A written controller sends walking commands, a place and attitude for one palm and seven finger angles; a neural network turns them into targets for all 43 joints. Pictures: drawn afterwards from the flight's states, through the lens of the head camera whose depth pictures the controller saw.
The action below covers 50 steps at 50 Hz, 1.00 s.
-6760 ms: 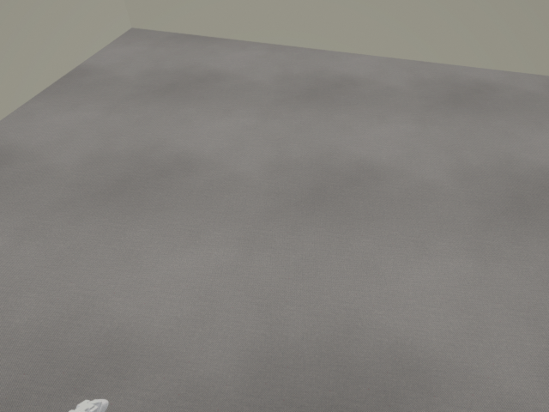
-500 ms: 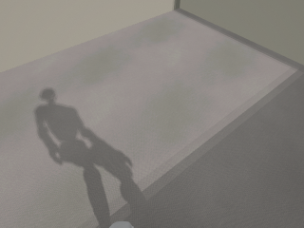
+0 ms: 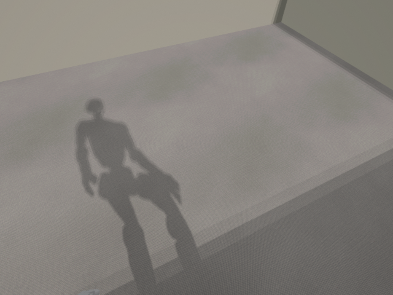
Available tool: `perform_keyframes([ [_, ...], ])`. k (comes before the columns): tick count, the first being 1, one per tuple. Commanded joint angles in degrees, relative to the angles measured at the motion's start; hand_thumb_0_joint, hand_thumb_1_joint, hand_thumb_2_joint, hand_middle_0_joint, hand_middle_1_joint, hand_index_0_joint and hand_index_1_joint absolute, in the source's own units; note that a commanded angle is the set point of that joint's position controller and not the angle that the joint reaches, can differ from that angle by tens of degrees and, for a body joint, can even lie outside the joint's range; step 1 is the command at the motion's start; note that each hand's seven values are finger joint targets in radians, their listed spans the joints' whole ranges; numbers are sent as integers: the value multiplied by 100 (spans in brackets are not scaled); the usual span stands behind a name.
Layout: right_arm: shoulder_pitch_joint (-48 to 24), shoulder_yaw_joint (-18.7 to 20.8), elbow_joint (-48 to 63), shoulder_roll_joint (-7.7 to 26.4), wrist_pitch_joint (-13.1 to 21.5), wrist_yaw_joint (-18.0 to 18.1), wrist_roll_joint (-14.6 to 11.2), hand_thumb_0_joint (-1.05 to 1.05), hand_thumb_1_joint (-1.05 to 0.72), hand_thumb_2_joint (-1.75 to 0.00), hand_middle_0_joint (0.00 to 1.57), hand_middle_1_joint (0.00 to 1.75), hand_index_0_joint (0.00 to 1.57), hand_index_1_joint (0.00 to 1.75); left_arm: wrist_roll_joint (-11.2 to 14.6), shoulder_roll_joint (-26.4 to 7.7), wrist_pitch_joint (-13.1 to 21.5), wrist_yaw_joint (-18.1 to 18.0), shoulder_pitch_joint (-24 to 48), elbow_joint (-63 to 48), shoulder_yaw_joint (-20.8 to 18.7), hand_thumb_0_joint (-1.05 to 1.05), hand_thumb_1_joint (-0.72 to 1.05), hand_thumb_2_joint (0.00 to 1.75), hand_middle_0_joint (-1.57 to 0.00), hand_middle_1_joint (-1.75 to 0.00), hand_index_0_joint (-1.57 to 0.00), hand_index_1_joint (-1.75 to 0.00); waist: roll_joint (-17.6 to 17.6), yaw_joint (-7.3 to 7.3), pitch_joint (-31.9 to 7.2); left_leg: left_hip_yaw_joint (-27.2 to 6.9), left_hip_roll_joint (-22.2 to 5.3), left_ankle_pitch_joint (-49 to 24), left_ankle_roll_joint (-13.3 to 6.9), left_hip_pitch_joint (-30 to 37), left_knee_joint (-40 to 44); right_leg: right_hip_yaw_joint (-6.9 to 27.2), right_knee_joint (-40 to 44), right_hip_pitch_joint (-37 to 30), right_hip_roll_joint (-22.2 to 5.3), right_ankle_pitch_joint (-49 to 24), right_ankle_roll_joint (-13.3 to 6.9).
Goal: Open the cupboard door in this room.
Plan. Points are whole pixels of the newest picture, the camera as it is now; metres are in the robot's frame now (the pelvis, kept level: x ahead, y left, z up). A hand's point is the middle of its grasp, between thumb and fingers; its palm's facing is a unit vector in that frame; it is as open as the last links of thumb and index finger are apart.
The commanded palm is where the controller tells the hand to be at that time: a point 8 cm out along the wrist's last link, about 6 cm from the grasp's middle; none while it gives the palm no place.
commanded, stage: turn or walk to find it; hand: left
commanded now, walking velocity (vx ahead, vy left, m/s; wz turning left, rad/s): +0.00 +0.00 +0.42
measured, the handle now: out of the picture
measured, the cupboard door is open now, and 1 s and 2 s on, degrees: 0 0 0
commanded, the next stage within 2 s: none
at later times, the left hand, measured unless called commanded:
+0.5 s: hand out of the picture -0.05 +0.20 -0.18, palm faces +0.27 -0.94 -0.22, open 7.4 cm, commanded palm none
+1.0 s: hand out of the picture -0.06 +0.21 -0.15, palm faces +0.42 -0.87 -0.28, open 7.4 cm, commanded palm none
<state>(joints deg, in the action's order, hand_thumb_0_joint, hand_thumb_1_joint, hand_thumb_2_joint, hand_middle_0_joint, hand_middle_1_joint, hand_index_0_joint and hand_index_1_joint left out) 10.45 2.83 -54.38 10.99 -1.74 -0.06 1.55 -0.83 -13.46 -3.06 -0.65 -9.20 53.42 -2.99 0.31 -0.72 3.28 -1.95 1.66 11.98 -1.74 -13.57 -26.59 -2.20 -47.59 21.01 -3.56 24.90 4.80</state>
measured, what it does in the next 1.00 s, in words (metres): steps on the spot, turning left: right foot, then left foot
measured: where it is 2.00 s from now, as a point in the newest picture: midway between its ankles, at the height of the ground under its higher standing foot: outside the picture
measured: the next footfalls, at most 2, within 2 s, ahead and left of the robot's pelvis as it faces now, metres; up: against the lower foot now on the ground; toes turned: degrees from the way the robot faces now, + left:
right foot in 0.08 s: +0.05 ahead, -0.13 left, +0.00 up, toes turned -2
left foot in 0.52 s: -0.04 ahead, +0.12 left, +0.00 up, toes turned +19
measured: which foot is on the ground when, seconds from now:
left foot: down 0.00-0.08, up 0.10-0.50, down 0.52-0.98, up 1.00-1.00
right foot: up 0.00-0.06, down 0.08-0.52, up 0.54-0.96, down 0.98-1.00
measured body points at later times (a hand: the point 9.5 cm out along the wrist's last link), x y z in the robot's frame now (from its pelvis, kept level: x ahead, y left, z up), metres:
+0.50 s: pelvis -0.04 +0.00 -0.01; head -0.02 +0.01 +0.44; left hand -0.07 +0.25 -0.16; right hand +0.07 -0.25 -0.15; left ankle -0.08 +0.11 -0.74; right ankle +0.01 -0.13 -0.74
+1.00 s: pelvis -0.07 -0.02 -0.01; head -0.04 -0.03 +0.44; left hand -0.08 +0.25 -0.13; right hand +0.08 -0.22 -0.17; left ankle -0.08 +0.11 -0.74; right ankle -0.03 -0.12 -0.74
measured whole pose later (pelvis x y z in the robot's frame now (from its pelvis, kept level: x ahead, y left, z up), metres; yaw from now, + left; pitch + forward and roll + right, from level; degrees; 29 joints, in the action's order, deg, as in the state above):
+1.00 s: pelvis -0.07 -0.02 -0.01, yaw +25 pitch +0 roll +0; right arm 12.4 4.1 -55.0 12.5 -2.9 -0.3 1.1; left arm -1.2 -11.2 -1.1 -0.9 -9.0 52.0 -2.1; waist 2.7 -1.3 2.6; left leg -4.8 3.2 16.6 -0.2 -20.4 -34.8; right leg -3.8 -31.6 14.0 -1.6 17.7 0.1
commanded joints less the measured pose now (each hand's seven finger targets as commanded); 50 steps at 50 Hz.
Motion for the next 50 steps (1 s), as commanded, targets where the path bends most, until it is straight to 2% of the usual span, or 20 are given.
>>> perform_keyframes([
  [1,47,330,366,1213,37,51,-13,0,-90,-90,20,30,20,30,46,-366,199,-63,-396,-386,-115,0,90,90,-20,-30,-20,-30,818,82,-500,-1543,-1268,-1844,-657,45,411,-95,1326,-608,178,-542,-106],
  [3,21,310,412,987,41,13,-79,0,-90,-90,20,30,20,30,13,-626,296,-100,-787,-305,-166,0,90,90,-20,-30,-20,-30,226,282,-618,-1258,-806,-829,-220,-791,-227,214,2699,-1777,-229,-1396,-205],
  [4,116,247,524,608,44,-23,-119,0,-90,-90,20,30,20,30,-77,-1106,348,-149,-871,-323,-268,0,90,90,-20,-30,-20,-30,-1207,299,-606,-394,-38,815,187,-1834,-1358,1646,3148,-2268,-1583,-1333,-679],
  [5,22,285,626,646,3,-20,-69,0,-90,-90,20,30,20,30,-71,-1319,312,-132,-781,-448,-266,0,90,90,-20,-30,-20,-30,-1521,342,-431,-158,169,2070,294,-1888,-2586,2074,3347,-1514,-2411,-1474,-1242],
  [7,59,364,471,852,-137,-41,-22,0,-90,-90,20,30,20,30,-20,-1007,303,-163,-259,-592,-259,0,90,90,-20,-30,-20,-30,-1242,130,-76,-392,-120,1672,273,-1817,-3913,1833,3569,-606,-2062,-640,-1285],
  [9,321,335,222,733,-173,-107,1,0,-90,-90,20,30,20,30,-25,-696,339,-131,117,-639,-143,0,90,90,-20,-30,-20,-30,-775,-102,138,-194,-246,956,382,-1742,-4325,780,3347,-456,-1472,-991,-1043],
  [13,376,300,133,682,-199,-118,-15,0,-90,-90,20,30,20,30,-43,-670,358,-142,-144,-529,-133,0,90,90,-20,-30,-20,-30,-990,12,24,40,-353,782,543,-1666,-4127,302,3290,-739,-1436,-1211,-1035],
  [20,-149,160,258,512,-80,-90,-100,0,-90,-90,20,30,20,30,-111,-1058,303,-124,-735,-192,-270,0,90,90,-20,-30,-20,-30,-1155,383,-337,549,-348,1579,496,-1003,-1915,182,2723,-1419,-1761,-2564,-1304],
  [22,75,144,211,497,-26,-61,-123,0,-90,-90,20,30,20,30,-102,-1057,285,-116,-663,-130,-284,0,90,90,-20,-30,-20,-30,-1145,248,-496,671,-289,1326,453,-570,-1111,43,2356,-1402,-1742,-2942,-1187],
  [24,521,167,83,647,47,-52,-102,0,-90,-90,20,30,20,30,-22,-970,224,-96,-563,-127,-277,0,90,90,-20,-30,-20,-30,-746,-21,-669,653,-336,52,368,495,245,-439,1589,-824,-1471,-2515,-698],
  [26,762,364,136,1620,99,-15,-39,0,-90,-90,20,30,20,30,21,-342,145,-37,-461,-475,-128,0,90,90,-20,-30,-20,-30,1794,-186,-554,-1929,-2455,-1875,-635,1168,1007,-752,-459,1238,-376,1015,-30],
  [27,893,370,24,1616,95,44,-33,0,-90,-90,20,30,20,30,-39,-443,42,-100,-56,-477,-100,0,90,90,-20,-30,-20,-30,1800,-376,-514,-1834,-2458,-1517,-788,588,1071,-162,-1089,1004,-435,1043,-89],
  [29,377,256,99,1265,98,117,-20,0,-90,-90,20,30,20,30,-13,-485,66,-30,117,-346,-162,0,90,90,-20,-30,-20,-30,1069,-152,-44,-1421,-1936,-1240,-745,178,1036,73,-1585,1119,-388,294,-109],
  [32,69,181,201,1132,163,126,-55,0,-90,-90,20,30,20,30,-11,-462,107,24,-287,-110,-166,0,90,90,-20,-30,-20,-30,770,58,-268,-884,-1508,-1728,-623,463,932,37,-1531,930,-294,-234,-40],
  [40,330,276,204,1200,87,94,-18,0,-90,-90,20,30,20,30,14,-368,106,-39,54,-354,-115,0,90,90,-20,-30,-20,-30,756,-145,-353,-1519,-1543,-1458,-835,628,876,88,-410,624,-69,90,-12],
  [46,44,324,352,1160,21,48,-26,0,-90,-90,20,30,20,30,41,-357,214,-75,-600,-280,-116,0,90,90,-20,-30,-20,-30,585,167,-578,-1657,-1114,-1110,-548,-233,369,-86,1945,-1008,181,-881,-146],
  [47,39,325,379,1040,26,20,-70,0,-90,-90,20,30,20,30,18,-537,265,-96,-754,-258,-147,0,90,90,-20,-30,-20,-30,315,248,-625,-1448,-846,-688,-294,-699,30,102,2620,-1628,-54,-1286,-202],
  [48,142,270,465,686,33,-12,-116,0,-90,-90,20,30,20,30,-57,-944,321,-144,-856,-277,-230,0,90,90,-20,-30,-20,-30,-801,282,-677,-791,-238,404,64,-1694,-972,1296,3148,-2280,-1216,-970,-587],
  [49,1,251,617,576,25,-19,-83,0,-90,-90,20,30,20,30,-85,-1277,313,-146,-750,-384,-272,0,90,90,-20,-30,-20,-30,-1572,331,-441,-149,273,1918,307,-2092,-2226,2193,3380,-1820,-2293,-1335,-1213],
  [50,-14,316,543,817,-64,-8,-2,0,-90,-90,20,30,20,30,-28,-1130,342,-166,-588,-474,-302,0,90,90,-20,-30,-20,-30,-1442,296,-396,-440,9,1933,289,-1990,-3144,2111,3466,-1234,-2306,-1252,-1404],
])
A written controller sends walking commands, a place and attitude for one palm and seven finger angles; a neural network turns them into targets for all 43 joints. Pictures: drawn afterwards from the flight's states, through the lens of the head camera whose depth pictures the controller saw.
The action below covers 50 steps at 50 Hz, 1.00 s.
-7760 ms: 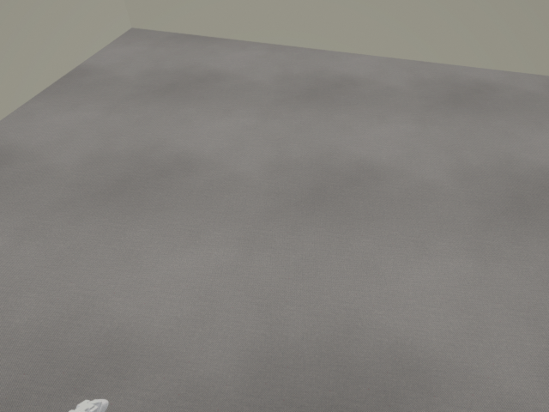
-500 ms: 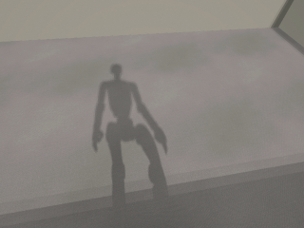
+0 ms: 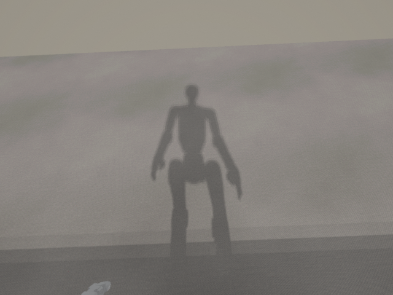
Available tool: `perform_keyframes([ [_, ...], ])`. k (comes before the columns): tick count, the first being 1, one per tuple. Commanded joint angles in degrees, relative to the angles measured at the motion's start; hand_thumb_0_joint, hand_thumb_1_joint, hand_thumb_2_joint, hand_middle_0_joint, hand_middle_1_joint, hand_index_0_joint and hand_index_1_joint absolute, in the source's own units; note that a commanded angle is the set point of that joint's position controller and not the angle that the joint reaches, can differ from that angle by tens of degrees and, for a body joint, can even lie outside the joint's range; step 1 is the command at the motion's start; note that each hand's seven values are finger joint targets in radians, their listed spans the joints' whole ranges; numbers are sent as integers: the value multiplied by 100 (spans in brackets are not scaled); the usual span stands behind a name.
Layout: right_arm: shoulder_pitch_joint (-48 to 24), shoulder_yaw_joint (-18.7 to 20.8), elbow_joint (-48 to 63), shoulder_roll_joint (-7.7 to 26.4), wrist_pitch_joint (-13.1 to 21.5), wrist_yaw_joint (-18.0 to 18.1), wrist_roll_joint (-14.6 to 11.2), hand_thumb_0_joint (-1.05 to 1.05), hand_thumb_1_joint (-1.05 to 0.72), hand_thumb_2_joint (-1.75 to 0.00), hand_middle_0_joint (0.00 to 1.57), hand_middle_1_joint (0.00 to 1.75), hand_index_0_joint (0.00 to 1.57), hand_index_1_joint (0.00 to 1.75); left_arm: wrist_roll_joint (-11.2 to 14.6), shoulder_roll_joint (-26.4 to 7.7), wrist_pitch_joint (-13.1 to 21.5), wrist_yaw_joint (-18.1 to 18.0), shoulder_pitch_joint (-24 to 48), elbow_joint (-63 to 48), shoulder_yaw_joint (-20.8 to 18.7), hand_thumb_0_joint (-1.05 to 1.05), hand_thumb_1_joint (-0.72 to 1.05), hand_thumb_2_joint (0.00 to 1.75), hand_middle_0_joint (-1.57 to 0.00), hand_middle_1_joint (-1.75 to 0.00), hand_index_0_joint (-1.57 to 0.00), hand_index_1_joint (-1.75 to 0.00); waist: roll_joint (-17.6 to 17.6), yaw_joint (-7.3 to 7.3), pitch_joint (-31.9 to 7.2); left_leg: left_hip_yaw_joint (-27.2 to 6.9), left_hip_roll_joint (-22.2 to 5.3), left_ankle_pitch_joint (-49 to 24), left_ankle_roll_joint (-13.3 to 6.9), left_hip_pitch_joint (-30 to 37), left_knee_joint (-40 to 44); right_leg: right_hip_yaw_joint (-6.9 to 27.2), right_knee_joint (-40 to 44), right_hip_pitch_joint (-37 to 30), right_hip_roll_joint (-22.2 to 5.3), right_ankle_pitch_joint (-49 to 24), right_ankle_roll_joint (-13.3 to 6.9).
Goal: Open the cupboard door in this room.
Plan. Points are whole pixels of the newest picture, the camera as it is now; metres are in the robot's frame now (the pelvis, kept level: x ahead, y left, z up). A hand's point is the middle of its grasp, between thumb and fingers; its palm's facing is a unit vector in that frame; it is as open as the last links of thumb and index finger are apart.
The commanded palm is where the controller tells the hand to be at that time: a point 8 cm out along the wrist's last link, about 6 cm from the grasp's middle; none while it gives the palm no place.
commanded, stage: turn or walk to find it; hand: left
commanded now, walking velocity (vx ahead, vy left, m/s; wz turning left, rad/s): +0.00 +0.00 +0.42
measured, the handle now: out of the picture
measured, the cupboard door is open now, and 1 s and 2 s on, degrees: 0 0 0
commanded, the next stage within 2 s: none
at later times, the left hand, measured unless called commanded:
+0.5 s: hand out of the picture -0.04 +0.25 -0.18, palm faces +0.25 -0.94 -0.24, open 7.4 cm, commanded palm none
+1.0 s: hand out of the picture -0.02 +0.21 -0.14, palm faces +0.41 -0.87 -0.28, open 7.4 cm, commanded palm none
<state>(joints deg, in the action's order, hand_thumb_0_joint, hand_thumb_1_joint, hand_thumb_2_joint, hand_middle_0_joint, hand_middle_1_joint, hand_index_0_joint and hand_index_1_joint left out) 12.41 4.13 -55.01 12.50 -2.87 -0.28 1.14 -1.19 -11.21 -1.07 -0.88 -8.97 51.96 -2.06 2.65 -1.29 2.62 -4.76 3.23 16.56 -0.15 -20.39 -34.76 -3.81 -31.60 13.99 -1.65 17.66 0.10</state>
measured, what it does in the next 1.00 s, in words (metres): steps on the spot, turning left: left foot, then right foot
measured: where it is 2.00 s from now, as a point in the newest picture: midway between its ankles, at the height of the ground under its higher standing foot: outside the picture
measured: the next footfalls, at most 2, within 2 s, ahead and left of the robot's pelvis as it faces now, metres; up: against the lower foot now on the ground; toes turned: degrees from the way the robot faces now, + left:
left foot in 0.38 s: +0.00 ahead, +0.15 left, +0.00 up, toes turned +15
right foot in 0.84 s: +0.05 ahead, -0.08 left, +0.00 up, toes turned +17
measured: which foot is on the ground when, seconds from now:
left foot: up 0.00-0.36, down 0.38-0.84, up 0.86-1.00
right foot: down 0.00-0.38, up 0.40-0.82, down 0.84-1.00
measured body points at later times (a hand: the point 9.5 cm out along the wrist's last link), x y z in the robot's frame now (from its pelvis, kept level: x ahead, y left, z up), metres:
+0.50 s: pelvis -0.02 +0.04 +0.00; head +0.01 +0.07 +0.45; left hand -0.05 +0.30 -0.16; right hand +0.13 -0.19 -0.13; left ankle -0.04 +0.14 -0.73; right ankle -0.03 -0.10 -0.67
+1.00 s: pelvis -0.02 -0.01 +0.01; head +0.01 -0.03 +0.45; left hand -0.04 +0.25 -0.12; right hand +0.12 -0.22 -0.16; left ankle -0.10 +0.12 -0.65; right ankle +0.01 -0.09 -0.73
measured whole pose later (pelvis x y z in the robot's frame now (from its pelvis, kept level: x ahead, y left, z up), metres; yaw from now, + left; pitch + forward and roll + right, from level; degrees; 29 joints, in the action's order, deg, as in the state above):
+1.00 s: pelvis -0.02 -0.01 +0.01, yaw +26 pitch -1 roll +1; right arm 13.3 5.4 -56.1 14.5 -4.4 -0.9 1.6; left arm -1.4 -9.5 -1.0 -1.0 -10.7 51.9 -1.3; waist 3.3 -1.8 3.5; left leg -2.2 0.8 21.7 2.1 -28.2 -65.2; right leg -8.2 -30.1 12.3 -3.6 16.9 -1.5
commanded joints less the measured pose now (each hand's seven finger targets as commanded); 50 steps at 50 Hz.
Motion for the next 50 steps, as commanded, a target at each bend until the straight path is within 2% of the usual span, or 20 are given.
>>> perform_keyframes([
  [1,-184,214,503,670,-6,-8,26,0,-90,-90,20,30,20,30,16,-1247,135,-137,-304,-374,-352,0,90,90,-20,-30,-20,-30,-1388,178,-65,-151,-217,1192,146,-1261,-2942,1932,1859,-162,-2200,-423,-875],
  [4,128,171,273,537,-32,-77,22,0,-90,-90,20,30,20,30,0,-865,175,-116,74,-430,-234,0,90,90,-20,-30,-20,-30,-1063,-59,60,174,-395,495,299,-1157,-3383,641,1428,-173,-1577,-1488,-637],
  [9,-211,112,294,460,-47,-73,-5,0,-90,-90,20,30,20,30,-37,-1023,162,-112,-420,-211,-273,0,90,90,-20,-30,-20,-30,-1221,192,35,473,-501,716,421,-945,-2585,392,1323,-487,-1704,-1862,-732],
  [13,-590,13,373,346,59,-55,-59,0,-90,-90,20,30,20,30,-75,-1245,128,-95,-800,-17,-355,0,90,90,-20,-30,-20,-30,-1362,449,-236,821,-452,1067,375,-466,-1110,271,808,-971,-1830,-3065,-823],
  [16,-202,-8,286,399,122,-26,-68,0,-90,-90,20,30,20,30,-41,-1320,86,-88,-649,27,-381,0,90,90,-20,-30,-20,-30,-1447,226,-478,1013,-399,380,295,254,110,6,296,-894,-1771,-3119,-560],
  [17,-31,16,237,500,156,-32,-63,0,-90,-90,20,30,20,30,1,-1249,58,-77,-596,28,-370,0,90,90,-20,-30,-20,-30,-1179,115,-542,975,-436,-330,241,852,866,-205,-82,-568,-1639,-2731,-311],
  [18,185,88,206,864,227,-28,-31,0,-90,-90,20,30,20,30,53,-1066,12,-60,-669,-41,-347,0,90,90,-20,-30,-20,-30,-166,-8,-752,297,-1015,-1402,23,1738,1343,-490,-915,244,-1318,-1709,24],
  [19,405,211,216,1422,247,-12,0,0,-90,-90,20,30,20,30,72,-674,-14,-21,-683,-257,-250,0,90,90,-20,-30,-20,-30,1506,-87,-762,-1435,-2437,-3534,-657,2374,1372,-650,-2003,1692,-620,1366,416],
  [20,707,241,65,1495,218,49,-9,0,-90,-90,20,30,20,30,16,-673,-96,-85,-205,-320,-183,0,90,90,-20,-30,-20,-30,1526,-348,-826,-1491,-2618,-3403,-997,1849,1524,-89,-2737,1532,-525,2029,393],
  [23,11,116,219,1075,236,147,22,0,-90,-90,20,30,20,30,35,-689,-75,0,-10,-172,-238,0,90,90,-20,-30,-20,-30,699,-44,-326,-940,-2015,-2902,-971,1392,1481,256,-3278,1781,-571,1027,392],
  [26,-100,81,279,1035,277,145,-4,0,-90,-90,20,30,20,30,50,-666,-65,21,-215,-67,-217,0,90,90,-20,-30,-20,-30,515,40,-487,-566,-1732,-3340,-900,1569,1404,207,-2955,1567,-459,754,460],
  [34,61,159,325,1063,207,104,34,0,-90,-90,20,30,20,30,64,-592,-62,-12,107,-320,-184,0,90,90,-20,-30,-20,-30,569,-82,-472,-1134,-1664,-2873,-986,1392,1407,211,-1734,1109,-209,862,441],
  [39,-199,196,449,1041,154,72,14,0,-90,-90,20,30,20,30,88,-642,23,-46,-495,-209,-203,0,90,90,-20,-30,-20,-30,522,249,-562,-1268,-1316,-2188,-704,502,998,64,221,-338,-42,-206,349],
  [40,-211,183,465,889,156,50,-25,0,-90,-90,20,30,20,30,60,-812,74,-67,-674,-169,-236,0,90,90,-20,-30,-20,-30,126,334,-566,-1070,-1024,-1513,-437,23,660,244,914,-942,-277,-640,299],
  [41,-89,124,553,541,162,16,-72,0,-90,-90,20,30,20,30,-22,-1237,133,-110,-784,-194,-326,0,90,90,-20,-30,-20,-30,-1173,359,-647,-377,-372,-112,-64,-948,-321,1476,1413,-1580,-1454,-558,-92],
  [42,-177,122,692,452,135,6,-45,0,-90,-90,20,30,20,30,-47,-1573,128,-113,-731,-291,-367,0,90,90,-20,-30,-20,-30,-1773,397,-383,139,83,1559,161,-1277,-1583,2341,1692,-1050,-2578,-1024,-722],
  [43,-203,184,632,665,33,21,20,0,-90,-90,20,30,20,30,11,-1457,134,-134,-563,-375,-385,0,90,90,-20,-30,-20,-30,-1773,375,-323,-159,-161,1588,132,-1158,-2468,2248,1818,-417,-2545,-651,-915],
  [45,-128,217,410,662,-34,-40,25,0,-90,-90,20,30,20,30,17,-1098,127,-117,-32,-475,-298,0,90,90,-20,-30,-20,-30,-1135,100,153,-73,-336,905,153,-1158,-3409,1494,1791,146,-1962,-288,-760],
  [47,159,195,252,549,-51,-86,27,0,-90,-90,20,30,20,30,8,-863,156,-116,184,-496,-231,0,90,90,-20,-30,-20,-30,-1045,-72,141,114,-421,440,256,-1056,-3557,750,1594,124,-1608,-812,-609],
  [50,73,147,240,516,-47,-80,16,0,-90,-90,20,30,20,30,-10,-899,184,-116,-170,-379,-235,0,90,90,-20,-30,-20,-30,-1158,96,-68,307,-476,478,383,-1018,-3172,464,1445,-354,-1626,-1402,-663],
])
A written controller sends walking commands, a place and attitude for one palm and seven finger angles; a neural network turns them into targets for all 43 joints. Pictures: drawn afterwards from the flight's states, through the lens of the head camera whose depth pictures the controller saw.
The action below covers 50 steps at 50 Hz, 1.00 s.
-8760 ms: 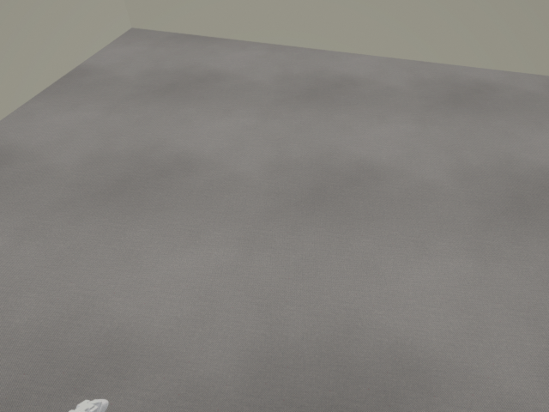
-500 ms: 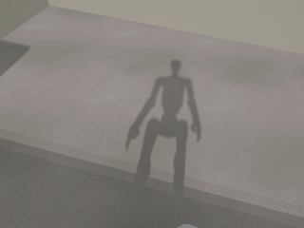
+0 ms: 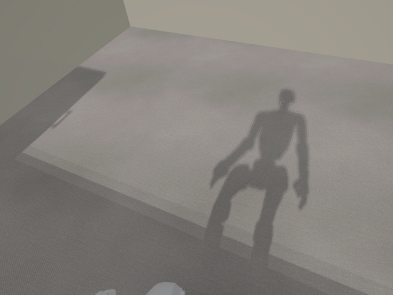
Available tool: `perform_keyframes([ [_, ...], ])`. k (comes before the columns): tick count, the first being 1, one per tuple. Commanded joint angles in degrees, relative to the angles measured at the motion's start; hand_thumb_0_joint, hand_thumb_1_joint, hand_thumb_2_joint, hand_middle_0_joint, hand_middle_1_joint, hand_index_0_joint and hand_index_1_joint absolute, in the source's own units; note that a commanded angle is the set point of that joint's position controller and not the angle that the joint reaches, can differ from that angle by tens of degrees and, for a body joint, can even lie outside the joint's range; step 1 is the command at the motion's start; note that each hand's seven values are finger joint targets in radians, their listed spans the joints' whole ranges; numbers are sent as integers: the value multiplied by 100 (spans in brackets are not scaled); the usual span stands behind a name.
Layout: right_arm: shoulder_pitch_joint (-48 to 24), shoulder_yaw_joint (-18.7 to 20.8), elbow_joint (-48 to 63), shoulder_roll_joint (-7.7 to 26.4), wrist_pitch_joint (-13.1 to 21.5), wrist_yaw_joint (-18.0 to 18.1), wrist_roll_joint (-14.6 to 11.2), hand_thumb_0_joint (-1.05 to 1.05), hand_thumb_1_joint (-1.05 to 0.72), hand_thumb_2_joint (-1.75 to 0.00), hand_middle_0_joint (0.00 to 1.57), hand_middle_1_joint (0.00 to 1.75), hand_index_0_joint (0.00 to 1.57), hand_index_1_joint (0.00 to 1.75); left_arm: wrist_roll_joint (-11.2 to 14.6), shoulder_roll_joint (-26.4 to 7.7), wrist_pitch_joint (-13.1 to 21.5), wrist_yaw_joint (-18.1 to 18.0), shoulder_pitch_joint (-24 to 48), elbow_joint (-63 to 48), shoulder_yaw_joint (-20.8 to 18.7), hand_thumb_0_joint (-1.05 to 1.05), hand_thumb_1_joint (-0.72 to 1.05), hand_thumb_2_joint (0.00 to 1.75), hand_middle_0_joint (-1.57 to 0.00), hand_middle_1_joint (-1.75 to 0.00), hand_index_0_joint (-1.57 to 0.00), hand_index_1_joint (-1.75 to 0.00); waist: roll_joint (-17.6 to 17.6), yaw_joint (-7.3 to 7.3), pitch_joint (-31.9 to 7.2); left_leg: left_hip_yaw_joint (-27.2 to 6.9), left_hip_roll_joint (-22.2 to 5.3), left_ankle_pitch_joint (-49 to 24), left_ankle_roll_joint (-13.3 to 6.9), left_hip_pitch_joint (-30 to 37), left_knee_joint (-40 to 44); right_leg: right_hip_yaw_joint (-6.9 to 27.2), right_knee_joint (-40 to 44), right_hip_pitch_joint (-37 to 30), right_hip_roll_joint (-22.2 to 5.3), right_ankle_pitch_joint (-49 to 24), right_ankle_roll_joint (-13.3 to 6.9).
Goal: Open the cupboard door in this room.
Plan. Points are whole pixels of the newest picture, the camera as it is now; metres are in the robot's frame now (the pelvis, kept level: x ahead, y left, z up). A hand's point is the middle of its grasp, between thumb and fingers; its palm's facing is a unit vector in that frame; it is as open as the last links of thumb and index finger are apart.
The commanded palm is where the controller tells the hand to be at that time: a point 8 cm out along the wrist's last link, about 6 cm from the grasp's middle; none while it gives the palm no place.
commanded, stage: turn or walk to find it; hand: left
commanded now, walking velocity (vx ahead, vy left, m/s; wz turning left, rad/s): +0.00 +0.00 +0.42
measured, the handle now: out of the picture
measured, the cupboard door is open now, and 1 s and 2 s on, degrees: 0 0 0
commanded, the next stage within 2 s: stand and wait in 1.16 s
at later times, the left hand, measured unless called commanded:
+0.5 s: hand out of the picture -0.01 +0.27 -0.17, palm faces +0.24 -0.94 -0.25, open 7.4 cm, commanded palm none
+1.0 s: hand out of the picture -0.05 +0.19 -0.15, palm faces +0.42 -0.87 -0.26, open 7.4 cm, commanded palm none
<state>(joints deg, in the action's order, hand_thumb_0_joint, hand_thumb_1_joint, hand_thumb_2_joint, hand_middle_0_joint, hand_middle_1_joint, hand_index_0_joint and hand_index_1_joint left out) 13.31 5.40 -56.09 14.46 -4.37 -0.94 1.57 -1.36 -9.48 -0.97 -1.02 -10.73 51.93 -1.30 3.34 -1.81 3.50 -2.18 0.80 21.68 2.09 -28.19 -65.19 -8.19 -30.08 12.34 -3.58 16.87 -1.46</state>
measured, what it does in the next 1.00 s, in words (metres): steps on the spot, turning left: left foot, then right foot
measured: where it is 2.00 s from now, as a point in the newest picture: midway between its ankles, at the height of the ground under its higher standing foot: outside the picture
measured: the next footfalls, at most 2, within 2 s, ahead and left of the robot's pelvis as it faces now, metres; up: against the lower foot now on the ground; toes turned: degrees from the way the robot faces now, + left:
left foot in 0.26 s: +0.01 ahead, +0.15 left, +0.00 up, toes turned +12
right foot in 0.72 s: +0.06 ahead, -0.08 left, +0.00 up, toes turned +13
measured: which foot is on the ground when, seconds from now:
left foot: up 0.00-0.24, down 0.26-0.72, up 0.74-1.00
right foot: down 0.00-0.26, up 0.28-0.70, down 0.72-1.00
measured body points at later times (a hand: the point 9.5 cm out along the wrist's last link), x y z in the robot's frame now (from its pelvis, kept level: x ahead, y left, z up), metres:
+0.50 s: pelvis -0.01 +0.05 +0.00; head +0.01 +0.07 +0.45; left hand -0.02 +0.32 -0.15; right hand +0.13 -0.17 -0.13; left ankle -0.03 +0.14 -0.74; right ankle +0.00 -0.11 -0.67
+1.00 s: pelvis -0.03 -0.01 +0.00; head +0.01 -0.02 +0.45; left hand -0.07 +0.24 -0.13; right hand +0.11 -0.23 -0.16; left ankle -0.12 +0.13 -0.67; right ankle +0.02 -0.09 -0.74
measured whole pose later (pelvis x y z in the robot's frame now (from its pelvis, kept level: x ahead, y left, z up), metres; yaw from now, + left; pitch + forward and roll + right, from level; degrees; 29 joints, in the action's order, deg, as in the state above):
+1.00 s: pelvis -0.03 -0.01 +0.00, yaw +26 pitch -1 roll +2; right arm 13.5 5.0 -57.4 14.1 -4.8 -1.0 1.4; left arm -1.7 -9.6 -0.8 -0.9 -12.5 53.6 -1.4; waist 1.6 -0.9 4.1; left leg -0.5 -2.1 23.6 3.4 -24.3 -59.2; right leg -11.2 -29.5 12.3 -5.5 15.8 -1.5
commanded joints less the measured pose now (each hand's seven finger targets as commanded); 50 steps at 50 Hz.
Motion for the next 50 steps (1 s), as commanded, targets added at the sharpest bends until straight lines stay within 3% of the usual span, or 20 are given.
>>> perform_keyframes([
  [1,-144,4,374,299,105,-8,-32,0,-90,-90,20,30,20,30,1,-1110,169,-99,-149,-303,-327,0,90,90,-20,-30,-20,-30,-1273,222,-158,101,-251,75,177,-234,107,898,1243,-297,-1481,-1512,-547],
  [7,-617,-129,454,157,207,20,-113,0,-90,-90,20,30,20,30,-47,-1396,124,-75,-629,15,-419,0,90,90,-20,-30,-20,-30,-1449,509,-440,548,-227,585,138,358,1937,673,673,-883,-1683,-3048,-682],
  [9,-434,-146,415,163,245,39,-122,0,-90,-90,20,30,20,30,-43,-1478,98,-73,-595,56,-441,0,90,90,-20,-30,-20,-30,-1543,407,-594,706,-173,292,89,747,2613,547,409,-866,-1687,-3183,-575],
  [11,-112,-134,326,261,303,44,-107,0,-90,-90,20,30,20,30,12,-1435,62,-62,-467,76,-441,0,90,90,-20,-30,-20,-30,-1317,177,-703,767,-179,-715,8,1556,3827,211,-99,-523,-1495,-2778,-204],
  [12,62,-83,300,532,354,32,-92,0,-90,-90,20,30,20,30,64,-1292,26,-42,-473,38,-415,0,90,90,-20,-30,-20,-30,-601,70,-857,362,-530,-1602,-124,2373,4367,-27,-791,120,-1258,-2012,93],
  [13,244,47,323,1098,395,53,-41,0,-90,-90,20,30,20,30,90,-938,-7,-9,-550,-139,-353,0,90,90,-20,-30,-20,-30,986,-9,-918,-1351,-1893,-3523,-745,3128,4389,-303,-1833,1550,-564,439,513],
  [14,495,89,228,1293,353,94,-54,0,-90,-90,20,30,20,30,42,-815,-60,-41,-146,-293,-247,0,90,90,-20,-30,-20,-30,1380,-212,-847,-1679,-2403,-4041,-1288,2749,4581,93,-2668,1743,-330,2094,564],
  [16,185,38,215,1053,359,202,-37,0,-90,-90,20,30,20,30,64,-905,-115,-38,246,-220,-303,0,90,90,-20,-30,-20,-30,1046,-143,-426,-1454,-2015,-3550,-1321,2262,4569,625,-3318,1978,-379,1536,525],
  [18,-228,-60,337,837,400,215,-38,0,-90,-90,20,30,20,30,53,-873,-82,26,3,-43,-307,0,90,90,-20,-30,-20,-30,554,104,-346,-934,-1641,-3670,-1128,2172,4511,626,-3372,1868,-358,955,577],
  [20,-256,-64,376,842,421,206,-57,0,-90,-90,20,30,20,30,63,-863,-85,37,-103,10,-296,0,90,90,-20,-30,-20,-30,481,126,-441,-736,-1455,-3749,-1072,2204,4511,609,-3209,1710,-285,764,619],
  [27,-6,21,395,859,369,173,-22,0,-90,-90,20,30,20,30,72,-800,-82,0,243,-242,-272,0,90,90,-20,-30,-20,-30,472,-35,-425,-1288,-1482,-3322,-1220,2213,4516,657,-2224,1500,-106,922,641],
  [31,-175,58,501,884,324,155,0,0,-90,-90,20,30,20,30,102,-756,-33,-16,58,-293,-261,0,90,90,-20,-30,-20,-30,644,67,-539,-1515,-1294,-3376,-1138,1848,4293,547,-1056,741,129,731,555],
  [33,-279,73,540,848,314,144,-31,0,-90,-90,20,30,20,30,104,-805,35,-25,-344,-212,-277,0,90,90,-20,-30,-20,-30,461,280,-682,-1456,-1097,-3101,-940,1529,3963,474,64,1,167,-100,528],
  [34,-262,59,559,717,320,124,-68,0,-90,-90,20,30,20,30,86,-957,85,-45,-501,-166,-309,0,90,90,-20,-30,-20,-30,120,357,-725,-1316,-846,-2421,-685,1040,3657,623,785,-683,-39,-616,479],
  [35,-142,7,623,383,330,88,-122,0,-90,-90,20,30,20,30,4,-1381,147,-91,-613,-157,-388,0,90,90,-20,-30,-20,-30,-1016,387,-821,-675,-251,-1010,-308,54,2766,1705,1180,-1439,-1166,-815,141],
  [36,-298,-9,800,235,311,77,-101,0,-90,-90,20,30,20,30,-31,-1729,144,-95,-641,-239,-445,0,90,90,-20,-30,-20,-30,-1918,482,-552,-64,320,1077,-62,-439,1539,2689,1426,-1026,-2328,-1284,-545],
  [37,-356,56,770,481,196,96,-40,0,-90,-90,20,30,20,30,25,-1615,141,-125,-537,-285,-483,0,90,90,-20,-30,-20,-30,-1931,488,-495,-366,68,1168,-89,-311,567,2670,1567,-361,-2410,-963,-802],
  [39,-241,87,521,439,124,34,-23,0,-90,-90,20,30,20,30,31,-1261,124,-104,69,-412,-376,0,90,90,-20,-30,-20,-30,-1132,169,5,-350,-97,450,-72,-354,-395,1916,1541,213,-1774,-461,-637],
  [41,63,53,345,354,104,-8,-12,0,-90,-90,20,30,20,30,30,-1063,164,-90,269,-453,-303,0,90,90,-20,-30,-20,-30,-1151,30,-43,-150,-170,-42,46,-276,-555,1179,1403,155,-1425,-786,-458],
  [50,-470,-76,385,205,139,-5,-73,0,-90,-90,20,30,20,30,-35,-1357,128,-84,-463,-80,-397,0,90,90,-20,-30,-20,-30,-1329,424,-229,407,-302,447,168,182,1276,748,1111,-524,-1675,-1731,-644],
])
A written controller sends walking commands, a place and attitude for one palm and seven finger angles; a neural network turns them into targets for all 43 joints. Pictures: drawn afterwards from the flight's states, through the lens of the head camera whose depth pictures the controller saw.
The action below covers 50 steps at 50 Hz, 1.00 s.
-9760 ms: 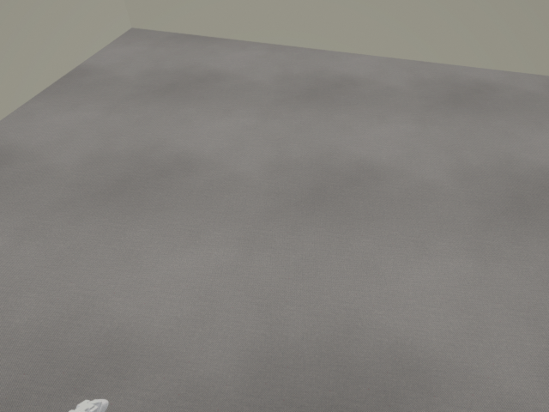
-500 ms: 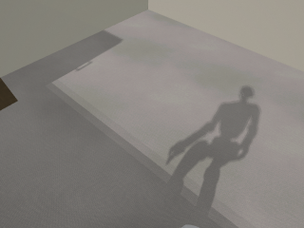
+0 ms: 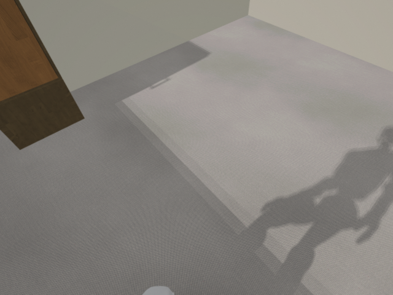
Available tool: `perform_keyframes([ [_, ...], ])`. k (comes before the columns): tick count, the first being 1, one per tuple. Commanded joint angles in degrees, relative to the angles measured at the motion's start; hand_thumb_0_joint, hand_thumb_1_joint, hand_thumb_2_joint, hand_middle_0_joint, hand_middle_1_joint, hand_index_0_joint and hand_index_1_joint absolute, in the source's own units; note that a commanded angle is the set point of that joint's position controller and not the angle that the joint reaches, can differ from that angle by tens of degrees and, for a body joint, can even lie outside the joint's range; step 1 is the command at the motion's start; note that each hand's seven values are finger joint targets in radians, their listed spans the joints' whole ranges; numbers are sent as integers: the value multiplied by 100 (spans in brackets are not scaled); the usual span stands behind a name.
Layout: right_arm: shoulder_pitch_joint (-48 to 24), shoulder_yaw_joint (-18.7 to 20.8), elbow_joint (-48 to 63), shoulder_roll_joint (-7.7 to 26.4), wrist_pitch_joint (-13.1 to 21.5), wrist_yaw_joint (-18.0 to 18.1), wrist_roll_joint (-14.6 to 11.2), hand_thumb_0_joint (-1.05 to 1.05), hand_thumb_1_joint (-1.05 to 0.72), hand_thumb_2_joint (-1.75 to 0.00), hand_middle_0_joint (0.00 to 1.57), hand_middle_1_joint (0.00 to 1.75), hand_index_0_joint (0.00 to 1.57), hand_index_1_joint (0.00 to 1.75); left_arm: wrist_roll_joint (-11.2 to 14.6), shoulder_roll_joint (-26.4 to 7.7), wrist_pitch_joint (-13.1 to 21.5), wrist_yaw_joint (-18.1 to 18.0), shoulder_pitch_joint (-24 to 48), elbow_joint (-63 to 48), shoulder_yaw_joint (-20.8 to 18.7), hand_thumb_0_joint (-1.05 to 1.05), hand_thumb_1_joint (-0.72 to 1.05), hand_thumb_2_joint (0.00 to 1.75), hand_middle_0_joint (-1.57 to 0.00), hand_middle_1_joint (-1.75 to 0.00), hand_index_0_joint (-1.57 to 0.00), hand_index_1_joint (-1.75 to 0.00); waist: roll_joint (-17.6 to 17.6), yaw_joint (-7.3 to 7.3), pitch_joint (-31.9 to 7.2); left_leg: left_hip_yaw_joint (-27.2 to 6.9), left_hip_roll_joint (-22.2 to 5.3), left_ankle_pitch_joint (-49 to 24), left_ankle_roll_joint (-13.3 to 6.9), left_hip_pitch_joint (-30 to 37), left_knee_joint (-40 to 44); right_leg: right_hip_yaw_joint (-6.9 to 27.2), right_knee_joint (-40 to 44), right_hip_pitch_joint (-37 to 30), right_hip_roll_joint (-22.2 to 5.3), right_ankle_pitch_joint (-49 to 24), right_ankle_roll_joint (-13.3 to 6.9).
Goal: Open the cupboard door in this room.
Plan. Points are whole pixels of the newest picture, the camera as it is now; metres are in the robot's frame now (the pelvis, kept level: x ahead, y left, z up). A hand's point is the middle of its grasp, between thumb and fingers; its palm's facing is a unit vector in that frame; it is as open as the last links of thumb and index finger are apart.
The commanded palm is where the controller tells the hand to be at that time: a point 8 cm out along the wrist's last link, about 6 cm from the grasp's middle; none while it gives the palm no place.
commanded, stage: turn or walk to find it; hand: left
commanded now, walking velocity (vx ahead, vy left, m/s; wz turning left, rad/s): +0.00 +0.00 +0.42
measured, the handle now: out of the picture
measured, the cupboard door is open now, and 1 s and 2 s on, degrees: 0 0 0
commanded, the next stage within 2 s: stand and wait in 0.16 s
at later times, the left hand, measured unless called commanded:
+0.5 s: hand out of the picture +0.00 +0.24 -0.17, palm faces +0.15 -0.96 -0.24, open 7.4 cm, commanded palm none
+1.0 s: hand out of the picture -0.04 +0.17 -0.17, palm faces +0.13 -0.97 -0.19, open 7.3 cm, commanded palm none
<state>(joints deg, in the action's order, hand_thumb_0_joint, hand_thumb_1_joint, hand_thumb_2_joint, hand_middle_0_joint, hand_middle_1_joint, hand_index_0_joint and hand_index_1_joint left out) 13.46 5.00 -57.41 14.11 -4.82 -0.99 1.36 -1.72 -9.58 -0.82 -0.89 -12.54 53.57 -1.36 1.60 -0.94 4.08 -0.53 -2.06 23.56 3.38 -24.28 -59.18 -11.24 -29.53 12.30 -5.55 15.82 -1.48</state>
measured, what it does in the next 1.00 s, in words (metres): steps on the spot: left foot, then right foot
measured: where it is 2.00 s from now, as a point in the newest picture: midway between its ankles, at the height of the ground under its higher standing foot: outside the picture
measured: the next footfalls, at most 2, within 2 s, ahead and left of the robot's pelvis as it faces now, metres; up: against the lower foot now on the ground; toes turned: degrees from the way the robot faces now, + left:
left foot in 0.16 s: +0.01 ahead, +0.15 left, +0.00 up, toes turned +10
right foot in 0.54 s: +0.04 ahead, -0.09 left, +0.00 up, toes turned +1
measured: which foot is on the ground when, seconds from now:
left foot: up 0.00-0.14, down 0.16-1.00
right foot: down 0.00-0.16, up 0.18-0.52, down 0.54-1.00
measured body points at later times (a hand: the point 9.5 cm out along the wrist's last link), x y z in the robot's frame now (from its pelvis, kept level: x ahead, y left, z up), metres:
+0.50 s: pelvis -0.01 +0.04 +0.00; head +0.00 +0.04 +0.45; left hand -0.01 +0.29 -0.15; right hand +0.10 -0.17 -0.15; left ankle -0.03 +0.14 -0.74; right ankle -0.01 -0.09 -0.72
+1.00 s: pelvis -0.01 +0.01 +0.00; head -0.01 +0.00 +0.45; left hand -0.04 +0.23 -0.16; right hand -0.03 -0.20 -0.16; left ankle -0.03 +0.14 -0.74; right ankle +0.00 -0.09 -0.74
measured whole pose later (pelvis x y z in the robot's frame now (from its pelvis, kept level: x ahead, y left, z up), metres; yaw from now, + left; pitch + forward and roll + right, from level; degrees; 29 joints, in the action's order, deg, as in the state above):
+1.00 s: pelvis -0.01 +0.01 +0.00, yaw +6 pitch -3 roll +1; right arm 18.6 0.5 -67.7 7.5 -0.2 1.8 0.8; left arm -0.3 -7.9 -0.1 -1.6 -15.6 65.7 0.5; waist 0.6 -0.3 2.3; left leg 2.6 -2.2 12.7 1.6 -7.6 -23.0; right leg -5.3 -24.9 8.9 -1.0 13.5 -1.4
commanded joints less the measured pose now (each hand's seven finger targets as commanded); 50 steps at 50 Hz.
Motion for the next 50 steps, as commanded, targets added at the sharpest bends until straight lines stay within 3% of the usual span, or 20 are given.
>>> perform_keyframes([
  [1,-543,-63,530,222,211,3,-65,0,-90,-90,20,30,20,30,-6,-1373,107,-89,-368,-199,-397,0,90,90,-20,-30,-20,-30,-1232,382,-368,305,12,325,18,-127,951,1036,959,-614,-1489,-1896,-656],
  [4,-380,-105,506,188,295,42,-103,0,-90,-90,20,30,20,30,-6,-1451,77,-90,-360,-115,-445,0,90,90,-20,-30,-20,-30,-1301,312,-632,520,55,177,-51,423,1999,906,501,-709,-1558,-2478,-605],
  [6,-29,-91,402,283,356,49,-87,0,-90,-90,20,30,20,30,60,-1407,32,-76,-263,-91,-446,0,90,90,-20,-30,-20,-30,-996,80,-750,586,42,-884,-134,1314,3254,520,-64,-278,-1376,-2111,-208],
  [7,181,-36,389,567,414,38,-74,0,-90,-90,20,30,20,30,108,-1214,-8,-61,-259,-132,-411,0,90,90,-20,-30,-20,-30,-145,-58,-881,-45,-412,-1593,-294,2066,3863,243,-900,438,-1046,-1274,102],
  [8,319,94,429,1148,438,65,-23,0,-90,-90,20,30,20,30,130,-815,-49,-21,-263,-359,-326,0,90,90,-20,-30,-20,-30,1597,-120,-739,-1832,-1831,-3299,-914,2515,4065,-2,-1979,1900,-289,1366,553],
  [9,475,111,332,1275,396,116,-17,0,-90,-90,20,30,20,30,71,-806,-116,-56,128,-455,-238,0,90,90,-20,-30,-20,-30,1448,-306,-726,-1923,-2187,-3288,-1395,1993,4202,511,-2720,1781,-180,2076,532],
  [11,-19,21,352,938,409,221,-5,0,-90,-90,20,30,20,30,97,-821,-152,-38,329,-272,-272,0,90,90,-20,-30,-20,-30,1210,-131,-326,-1494,-1691,-2741,-1363,1470,4208,957,-3250,1836,-172,1457,491],
  [12,-286,-61,389,768,436,237,-10,0,-90,-90,20,30,20,30,85,-803,-127,4,149,-120,-266,0,90,90,-20,-30,-20,-30,879,38,-306,-1169,-1503,-2780,-1276,1425,4166,972,-3290,1750,-157,1125,494],
  [14,-406,-108,378,682,499,251,-31,0,-90,-90,20,30,20,30,79,-698,-102,20,-143,91,-218,0,90,90,-20,-30,-20,-30,608,140,-394,-748,-1244,-3357,-1205,1642,4098,917,-3143,1603,-68,841,543],
  [17,-218,-120,241,617,523,264,-55,0,-90,-90,20,30,20,30,93,-643,-94,3,-155,185,-155,0,90,90,-20,-30,-20,-30,595,79,-493,-644,-1215,-3818,-1249,1961,4057,899,-2556,1413,-8,831,569],
  [22,-123,-110,45,561,500,257,-32,0,-90,-90,20,30,20,30,101,-524,-35,-38,-121,285,-50,0,90,90,-20,-30,-20,-30,604,11,-395,-754,-1179,-3696,-1215,1852,3945,778,-1001,688,117,818,513],
  [24,-237,-123,-4,504,507,257,-54,0,-90,-90,20,30,20,30,96,-487,12,-59,-528,478,-26,0,90,90,-20,-30,-20,-30,561,206,-498,-613,-1034,-3307,-1046,1708,3737,689,-84,148,141,80,502],
  [25,-243,-136,-22,400,516,251,-81,0,-90,-90,20,30,20,30,83,-525,56,-78,-692,579,-26,0,90,90,-20,-30,-20,-30,344,263,-473,-495,-847,-2830,-842,1481,3532,712,551,-255,81,-540,485],
  [27,-64,-207,-53,12,519,206,-144,0,-90,-90,20,30,20,30,57,-878,158,-125,-581,608,-41,0,90,90,-20,-30,-20,-30,-617,97,-360,-60,-271,-1523,-397,959,3175,1658,899,-541,-753,-1549,122],
  [28,11,-254,-86,-94,472,204,-121,0,-90,-90,20,30,20,30,71,-993,177,-112,-419,599,-56,0,90,90,-20,-30,-20,-30,-1099,35,-276,90,-8,-909,-281,956,3198,1896,997,-281,-1035,-1468,-168],
  [29,-23,-240,-118,-67,409,222,-71,0,-90,-90,20,30,20,30,77,-1044,189,-105,-356,583,-99,0,90,90,-20,-30,-20,-30,-1698,85,-101,159,40,-485,-256,1156,3055,2082,1283,200,-1064,-987,-344],
  [30,14,-241,-168,-12,402,227,-50,0,-90,-90,20,30,20,30,77,-920,181,-97,-284,592,-75,0,90,90,-20,-30,-20,-30,-1548,63,59,144,-13,-547,-276,1281,3054,2006,1379,473,-986,-727,-396],
  [32,288,-284,-357,-71,447,228,-45,0,-90,-90,20,30,20,30,98,-770,161,-100,-167,634,-46,0,90,90,-20,-30,-20,-30,-922,-31,-25,87,-140,-1305,-306,1556,3419,1613,1092,448,-649,-745,-224],
  [35,354,-351,-543,-35,553,249,-64,0,-90,-90,20,30,20,30,146,-619,151,-101,-304,754,3,0,90,90,-20,-30,-20,-30,-172,99,-176,-132,-381,-2093,-391,1554,3795,1234,809,-8,-277,-967,36],
  [50,820,-392,-865,-212,556,311,-81,0,-90,-90,20,30,20,30,165,-399,161,-133,-635,1061,53,0,90,90,-20,-30,-20,-30,-193,112,24,-27,-371,-1620,-359,1459,3959,1258,1162,-137,-203,-541,8],
])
